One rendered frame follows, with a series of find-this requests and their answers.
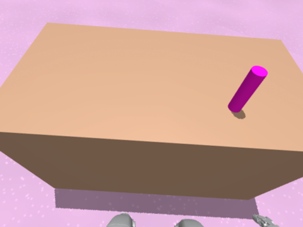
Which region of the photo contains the can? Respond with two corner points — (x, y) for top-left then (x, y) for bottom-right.
(228, 66), (268, 113)

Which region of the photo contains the right robot hand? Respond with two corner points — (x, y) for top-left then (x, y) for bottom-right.
(252, 214), (280, 227)

